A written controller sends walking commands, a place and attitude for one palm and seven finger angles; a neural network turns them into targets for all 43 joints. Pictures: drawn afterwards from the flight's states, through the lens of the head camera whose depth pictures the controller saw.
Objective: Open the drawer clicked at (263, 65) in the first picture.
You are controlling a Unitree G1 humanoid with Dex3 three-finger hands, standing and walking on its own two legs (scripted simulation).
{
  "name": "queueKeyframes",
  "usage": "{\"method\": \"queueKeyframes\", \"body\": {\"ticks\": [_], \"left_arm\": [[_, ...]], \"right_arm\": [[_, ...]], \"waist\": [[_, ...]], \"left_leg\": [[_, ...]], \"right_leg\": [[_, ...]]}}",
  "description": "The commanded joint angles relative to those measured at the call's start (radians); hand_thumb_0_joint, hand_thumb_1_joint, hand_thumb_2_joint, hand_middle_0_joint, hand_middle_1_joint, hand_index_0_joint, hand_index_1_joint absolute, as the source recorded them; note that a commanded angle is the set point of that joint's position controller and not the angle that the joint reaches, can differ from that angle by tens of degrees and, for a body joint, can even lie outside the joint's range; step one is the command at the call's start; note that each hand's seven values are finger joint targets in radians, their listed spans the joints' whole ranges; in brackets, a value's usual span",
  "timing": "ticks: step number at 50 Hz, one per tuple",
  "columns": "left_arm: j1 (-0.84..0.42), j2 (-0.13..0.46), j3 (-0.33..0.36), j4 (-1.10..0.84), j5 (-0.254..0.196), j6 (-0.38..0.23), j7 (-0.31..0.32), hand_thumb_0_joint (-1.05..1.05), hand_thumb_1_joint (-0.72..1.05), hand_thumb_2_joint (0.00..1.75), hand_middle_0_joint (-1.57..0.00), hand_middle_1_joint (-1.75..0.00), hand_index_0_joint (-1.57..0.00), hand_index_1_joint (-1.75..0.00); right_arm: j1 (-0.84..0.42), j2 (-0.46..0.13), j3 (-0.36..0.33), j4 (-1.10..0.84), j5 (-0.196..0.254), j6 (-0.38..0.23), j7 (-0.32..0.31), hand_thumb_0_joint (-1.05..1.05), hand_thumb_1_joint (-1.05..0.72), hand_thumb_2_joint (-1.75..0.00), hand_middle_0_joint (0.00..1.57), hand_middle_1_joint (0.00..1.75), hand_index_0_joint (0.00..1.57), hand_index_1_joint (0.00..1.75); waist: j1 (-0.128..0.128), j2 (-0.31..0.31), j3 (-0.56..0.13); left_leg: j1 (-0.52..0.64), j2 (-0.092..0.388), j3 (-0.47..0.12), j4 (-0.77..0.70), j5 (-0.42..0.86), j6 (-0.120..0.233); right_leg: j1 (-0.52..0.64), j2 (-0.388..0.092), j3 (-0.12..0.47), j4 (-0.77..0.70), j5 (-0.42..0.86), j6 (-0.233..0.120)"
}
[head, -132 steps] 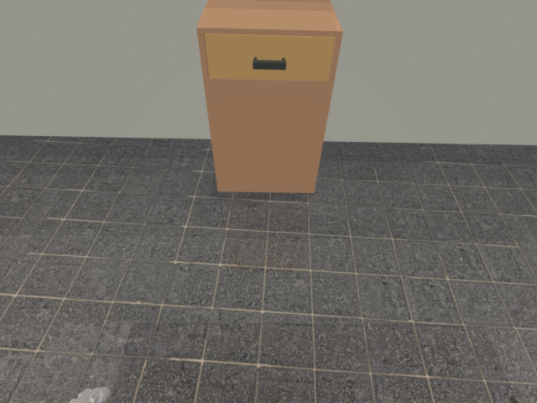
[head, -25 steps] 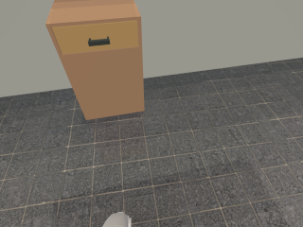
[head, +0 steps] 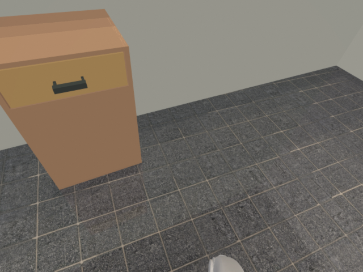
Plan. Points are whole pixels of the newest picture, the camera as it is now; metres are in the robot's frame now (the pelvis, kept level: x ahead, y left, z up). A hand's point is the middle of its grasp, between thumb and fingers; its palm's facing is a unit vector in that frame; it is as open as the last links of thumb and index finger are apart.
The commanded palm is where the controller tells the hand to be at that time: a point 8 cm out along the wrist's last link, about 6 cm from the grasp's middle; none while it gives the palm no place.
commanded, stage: walk to a spot facing it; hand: left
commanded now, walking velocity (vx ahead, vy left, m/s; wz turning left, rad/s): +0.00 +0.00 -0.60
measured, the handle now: (69, 83) +0.75 +0.50 -0.06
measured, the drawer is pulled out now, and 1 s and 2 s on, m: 0.00 0.00 0.00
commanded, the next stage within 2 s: turn to face it in 0.18 s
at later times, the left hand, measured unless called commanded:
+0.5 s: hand (149, 222) +0.28 +0.11 -0.17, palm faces -0.17 -0.96 -0.20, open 7.3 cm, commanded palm none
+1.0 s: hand (99, 255) +0.19 +0.22 -0.17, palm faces +0.17 -0.95 -0.26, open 7.4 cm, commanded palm none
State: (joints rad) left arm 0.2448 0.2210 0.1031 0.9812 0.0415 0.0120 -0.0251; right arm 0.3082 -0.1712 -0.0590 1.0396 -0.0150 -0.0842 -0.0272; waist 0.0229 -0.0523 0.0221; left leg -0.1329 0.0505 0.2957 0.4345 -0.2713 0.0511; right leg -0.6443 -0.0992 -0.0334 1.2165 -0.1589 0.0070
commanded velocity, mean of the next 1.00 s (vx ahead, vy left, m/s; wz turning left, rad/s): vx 0.00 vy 0.00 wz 0.30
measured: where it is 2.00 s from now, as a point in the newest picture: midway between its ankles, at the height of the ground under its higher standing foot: outside the picture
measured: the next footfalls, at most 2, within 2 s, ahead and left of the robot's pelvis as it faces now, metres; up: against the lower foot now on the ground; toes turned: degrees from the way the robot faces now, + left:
right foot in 0.28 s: +0.23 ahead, -0.14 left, +0.00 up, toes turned -17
left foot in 0.68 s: +0.22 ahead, +0.08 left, +0.00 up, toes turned +7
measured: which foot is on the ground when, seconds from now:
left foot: down 0.00-0.28, up 0.30-0.66, down 0.68-1.00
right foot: up 0.00-0.26, down 0.28-0.68, up 0.70-1.00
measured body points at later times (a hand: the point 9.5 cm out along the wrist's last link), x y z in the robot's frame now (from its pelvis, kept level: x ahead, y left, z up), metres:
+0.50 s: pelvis +0.14 -0.04 -0.01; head +0.16 -0.05 +0.44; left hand +0.29 +0.16 -0.15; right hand +0.12 -0.27 -0.17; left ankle +0.14 +0.10 -0.68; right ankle +0.19 -0.13 -0.74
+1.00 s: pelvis +0.16 +0.00 +0.00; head +0.19 +0.02 +0.45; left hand +0.18 +0.27 -0.15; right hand +0.23 -0.24 -0.14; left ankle +0.18 +0.07 -0.74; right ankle +0.16 -0.18 -0.66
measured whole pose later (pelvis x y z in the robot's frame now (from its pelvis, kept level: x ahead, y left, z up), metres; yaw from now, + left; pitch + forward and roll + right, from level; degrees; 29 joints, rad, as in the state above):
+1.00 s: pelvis +0.16 +0.00 +0.00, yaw +7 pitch +1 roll -2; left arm 0.21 0.26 0.10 0.98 0.02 0.06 0.03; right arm 0.25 -0.17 -0.05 0.96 -0.02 0.01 -0.01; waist -0.01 -0.02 0.05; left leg -0.27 -0.02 0.02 0.45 -0.20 0.07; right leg -0.47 -0.08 0.00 1.04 -0.37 0.10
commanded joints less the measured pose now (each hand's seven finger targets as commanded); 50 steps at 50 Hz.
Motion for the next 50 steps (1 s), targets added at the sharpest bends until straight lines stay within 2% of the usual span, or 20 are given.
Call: {"method": "queueKeyframes", "body": {"ticks": [1,8,10,12,13,14,15,16,21,27,30,32,33,34,35,36,37,41,44,50], "left_arm": [[-0.009,-0.015,-0.010,-0.070,-0.004,0.011,-0.020,0.00,0.90,0.90,-0.20,-0.30,-0.20,-0.30],[-0.162,-0.010,-0.027,-0.125,-0.015,0.002,-0.013,0.00,0.90,0.90,-0.20,-0.30,-0.20,-0.30],[-0.116,0.008,-0.022,-0.119,-0.013,-0.003,-0.012,0.00,0.90,0.90,-0.20,-0.30,-0.20,-0.30],[0.032,0.063,-0.010,-0.084,-0.007,-0.026,-0.006,0.00,0.90,0.90,-0.20,-0.30,-0.20,-0.30],[0.138,0.150,0.010,-0.057,-0.004,-0.042,0.003,0.00,0.90,0.90,-0.20,-0.30,-0.20,-0.30],[0.208,0.251,0.031,-0.042,-0.017,-0.051,0.019,0.00,0.90,0.90,-0.20,-0.30,-0.20,-0.30],[0.218,0.255,0.028,-0.040,-0.040,-0.042,0.037,0.00,0.90,0.90,-0.20,-0.30,-0.20,-0.30],[0.138,0.204,0.011,-0.049,-0.036,-0.038,0.047,0.00,0.90,0.90,-0.20,-0.30,-0.20,-0.30],[-0.119,0.069,-0.044,-0.084,-0.020,-0.041,0.061,0.00,0.90,0.90,-0.20,-0.30,-0.20,-0.30],[-0.062,0.083,-0.029,-0.064,-0.016,-0.017,0.059,0.00,0.90,0.90,-0.20,-0.30,-0.20,-0.30],[-0.051,0.104,-0.017,-0.064,-0.014,-0.010,0.062,0.00,0.90,0.90,-0.20,-0.30,-0.20,-0.30],[-0.055,0.108,-0.012,-0.068,-0.021,-0.003,0.061,0.00,0.90,0.90,-0.20,-0.30,-0.20,-0.30],[-0.057,0.088,-0.013,-0.073,-0.027,0.005,0.060,0.00,0.90,0.90,-0.20,-0.30,-0.20,-0.30],[-0.039,0.034,-0.017,-0.102,-0.035,0.013,0.053,0.00,0.90,0.90,-0.20,-0.30,-0.20,-0.30],[-0.110,0.032,-0.024,-0.141,-0.028,0.016,0.050,0.00,0.90,0.90,-0.20,-0.30,-0.20,-0.30],[-0.115,0.048,-0.016,-0.139,-0.024,0.016,0.045,0.00,0.90,0.90,-0.20,-0.30,-0.20,-0.30],[-0.124,0.042,-0.007,-0.128,-0.015,0.018,0.043,0.00,0.90,0.90,-0.20,-0.30,-0.20,-0.30],[-0.062,0.058,-0.005,-0.088,-0.022,0.010,0.039,0.00,0.90,0.90,-0.20,-0.30,-0.20,-0.30],[-0.064,0.059,-0.005,-0.086,-0.027,0.013,0.044,0.00,0.90,0.90,-0.20,-0.30,-0.20,-0.30],[-0.099,0.078,-0.005,-0.107,-0.031,0.022,0.048,0.00,0.90,0.90,-0.20,-0.30,-0.20,-0.30]], "right_arm": [[0.058,-0.108,-0.010,-0.039,0.003,-0.019,0.001,0.00,-0.90,-0.90,0.20,0.30,0.20,0.30],[0.134,-0.148,-0.020,-0.011,-0.010,0.018,0.002,0.00,-0.90,-0.90,0.20,0.30,0.20,0.30],[0.106,-0.167,-0.028,-0.027,-0.009,0.026,0.001,0.00,-0.90,-0.90,0.20,0.30,0.20,0.30],[0.088,-0.186,-0.033,-0.048,-0.003,0.033,0.005,0.00,-0.90,-0.90,0.20,0.30,0.20,0.30],[0.101,-0.170,-0.028,-0.065,0.009,0.038,0.017,0.00,-0.90,-0.90,0.20,0.30,0.20,0.30],[0.129,-0.089,-0.013,-0.096,0.019,0.037,0.015,0.00,-0.90,-0.90,0.20,0.30,0.20,0.30],[0.071,-0.101,-0.009,-0.106,0.024,0.047,-0.002,0.00,-0.90,-0.90,0.20,0.30,0.20,0.30],[0.046,-0.074,-0.006,-0.099,0.022,0.057,-0.001,0.00,-0.90,-0.90,0.20,0.30,0.20,0.30],[0.163,-0.027,0.015,-0.003,-0.005,0.112,0.005,0.00,-0.90,-0.90,0.20,0.30,0.20,0.30],[0.038,-0.035,0.010,-0.050,0.000,0.117,0.020,0.00,-0.90,-0.90,0.20,0.30,0.20,0.30],[0.001,-0.034,0.008,-0.074,0.001,0.111,0.026,0.00,-0.90,-0.90,0.20,0.30,0.20,0.30],[0.035,-0.046,0.003,-0.076,-0.004,0.110,0.029,0.00,-0.90,-0.90,0.20,0.30,0.20,0.30],[0.068,-0.075,-0.003,-0.076,-0.005,0.105,0.032,0.00,-0.90,-0.90,0.20,0.30,0.20,0.30],[0.103,-0.164,-0.023,-0.088,-0.014,0.096,0.030,0.00,-0.90,-0.90,0.20,0.30,0.20,0.30],[0.103,-0.224,-0.036,-0.099,-0.021,0.099,0.021,0.00,-0.90,-0.90,0.20,0.30,0.20,0.30],[0.063,-0.226,-0.038,-0.105,-0.021,0.100,0.018,0.00,-0.90,-0.90,0.20,0.30,0.20,0.30],[0.021,-0.200,-0.037,-0.115,-0.016,0.093,0.011,0.00,-0.90,-0.90,0.20,0.30,0.20,0.30],[-0.013,-0.176,-0.026,-0.130,-0.006,0.073,0.000,0.00,-0.90,-0.90,0.20,0.30,0.20,0.30],[0.013,-0.190,-0.036,-0.123,-0.003,0.074,0.001,0.00,-0.90,-0.90,0.20,0.30,0.20,0.30],[-0.002,-0.214,-0.048,-0.124,-0.006,0.091,0.009,0.00,-0.90,-0.90,0.20,0.30,0.20,0.30]], "waist": [[-0.006,0.122,0.089],[-0.067,0.182,0.078],[-0.036,0.194,0.043],[0.036,0.164,-0.073],[0.090,0.003,-0.184],[0.080,-0.213,-0.318],[0.092,-0.118,-0.370],[0.054,-0.036,-0.257],[-0.099,0.000,-0.075],[-0.028,-0.071,-0.017],[-0.017,-0.055,-0.003],[-0.036,-0.025,-0.013],[-0.054,0.094,-0.012],[-0.065,0.378,-0.005],[-0.090,0.423,0.030],[-0.068,0.277,0.004],[-0.055,0.289,0.014],[-0.035,0.136,-0.078],[-0.049,0.125,-0.111],[-0.066,0.196,-0.069]], "left_leg": [[0.023,0.293,-0.129,-0.243,0.279,0.070],[0.131,0.300,-0.006,-0.071,0.687,0.056],[0.145,0.311,0.026,0.035,0.790,0.043],[0.093,0.285,0.042,0.320,0.808,-0.005],[-0.116,0.243,0.046,0.592,0.516,-0.057],[-0.423,0.039,-0.021,0.939,-0.337,-0.125],[-0.413,0.047,-0.219,0.991,-0.369,-0.103],[-0.420,0.079,-0.257,0.990,-0.284,-0.097],[-0.222,0.090,-0.276,0.727,-0.103,-0.090],[-0.259,0.054,-0.219,0.483,-0.156,-0.089],[-0.234,0.048,-0.194,0.343,-0.151,-0.089],[-0.145,0.041,-0.184,0.200,-0.052,-0.083],[-0.087,0.077,-0.262,0.044,0.013,-0.066],[-0.070,0.277,-0.591,-0.117,0.161,0.026],[-0.110,0.396,-0.757,-0.216,0.259,0.139],[-0.140,0.385,-0.701,-0.224,0.111,0.164],[-0.140,0.298,-0.648,-0.218,0.092,0.122],[0.034,0.209,-0.498,-0.118,0.425,0.085],[0.094,0.200,-0.495,-0.099,0.498,0.101],[0.049,0.188,-0.574,-0.115,0.369,0.120]], "right_leg": [[-0.108,-0.039,0.004,-0.121,0.065,0.028],[0.050,0.042,-0.113,-0.469,-0.022,-0.007],[0.139,0.071,-0.129,-0.513,-0.043,-0.030],[0.405,0.116,-0.153,-0.648,-0.001,-0.053],[0.684,-0.015,-0.006,-0.691,0.306,-0.103],[0.911,-0.328,0.462,-0.692,0.871,-0.256],[0.876,-0.350,0.410,-0.735,0.944,-0.312],[0.758,-0.307,0.308,-0.767,0.801,-0.289],[0.274,-0.173,0.045,-0.927,0.227,-0.160],[0.347,-0.213,0.027,-0.965,-0.019,-0.170],[0.373,-0.240,0.001,-0.901,0.019,-0.158],[0.337,-0.225,-0.056,-0.816,-0.036,-0.108],[0.275,-0.187,-0.099,-0.700,-0.115,-0.060],[0.131,-0.047,-0.170,-0.475,-0.302,0.027],[0.050,0.030,-0.105,-0.251,-0.463,0.051],[0.077,0.002,-0.023,-0.140,-0.390,0.033],[0.037,0.003,0.001,-0.094,-0.311,0.037],[0.021,0.006,0.025,-0.060,-0.187,0.069],[0.037,0.009,0.030,-0.106,-0.194,0.087],[0.088,0.022,0.034,-0.233,-0.242,0.096]]}}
